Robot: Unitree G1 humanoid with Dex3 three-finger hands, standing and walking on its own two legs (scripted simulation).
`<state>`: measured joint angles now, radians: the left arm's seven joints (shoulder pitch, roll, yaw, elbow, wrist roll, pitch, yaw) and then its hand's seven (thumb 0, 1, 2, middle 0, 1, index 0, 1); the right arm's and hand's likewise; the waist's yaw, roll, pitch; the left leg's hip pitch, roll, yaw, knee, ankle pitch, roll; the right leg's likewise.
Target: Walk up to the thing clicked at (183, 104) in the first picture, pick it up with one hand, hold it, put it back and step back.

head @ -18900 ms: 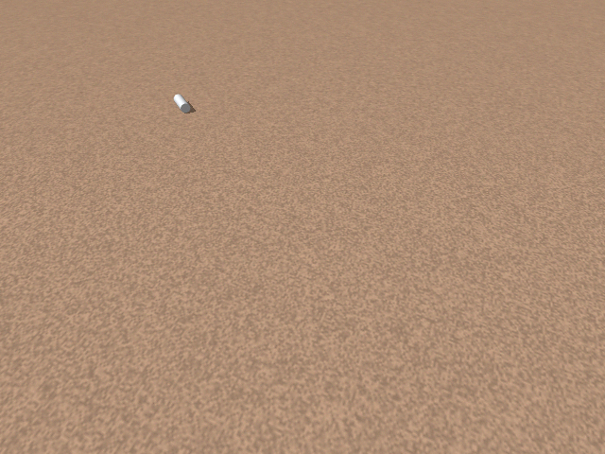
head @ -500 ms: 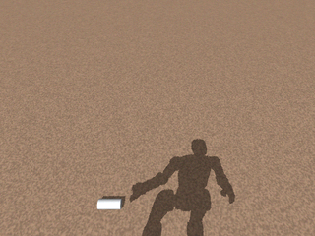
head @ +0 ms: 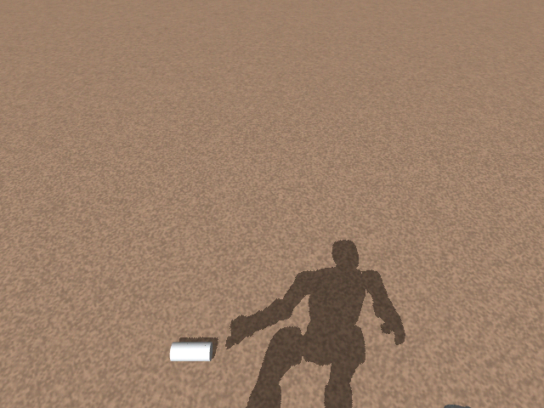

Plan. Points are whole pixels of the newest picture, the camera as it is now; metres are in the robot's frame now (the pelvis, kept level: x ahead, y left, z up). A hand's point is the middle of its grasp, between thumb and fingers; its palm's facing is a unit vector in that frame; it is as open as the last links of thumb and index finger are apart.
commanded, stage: stand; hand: left
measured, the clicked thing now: (191, 351) +0.42 +0.30 -0.75
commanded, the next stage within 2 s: none
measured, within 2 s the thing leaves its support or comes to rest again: neither
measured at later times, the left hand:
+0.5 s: hand out of the picture +0.06 +0.25 -0.16, palm faces -0.03 -0.94 -0.35, open 7.4 cm
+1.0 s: hand out of the picture +0.07 +0.25 -0.16, palm faces -0.04 -0.94 -0.35, open 7.4 cm
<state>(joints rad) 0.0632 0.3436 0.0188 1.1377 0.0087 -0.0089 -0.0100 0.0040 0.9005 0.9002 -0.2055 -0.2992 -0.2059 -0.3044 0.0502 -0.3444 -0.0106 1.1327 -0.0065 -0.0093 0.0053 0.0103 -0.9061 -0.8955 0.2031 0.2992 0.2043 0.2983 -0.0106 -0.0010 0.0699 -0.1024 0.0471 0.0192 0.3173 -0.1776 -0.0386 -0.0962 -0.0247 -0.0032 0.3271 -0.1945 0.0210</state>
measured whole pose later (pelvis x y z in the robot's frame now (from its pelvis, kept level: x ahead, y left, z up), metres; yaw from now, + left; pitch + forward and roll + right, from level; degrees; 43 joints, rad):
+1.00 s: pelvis -0.01 -0.01 +0.00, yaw +0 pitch -2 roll +0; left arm 0.11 0.36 0.00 1.13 0.01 -0.01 -0.01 0.00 0.90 0.90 -0.21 -0.30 -0.21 -0.30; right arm 0.10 -0.35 -0.01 1.14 -0.01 0.00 0.01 0.01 -0.91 -0.90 0.20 0.30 0.20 0.30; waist -0.01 0.00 0.06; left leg -0.11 0.06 0.01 0.31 -0.17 -0.05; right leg -0.11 -0.01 -0.01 0.33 -0.19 0.01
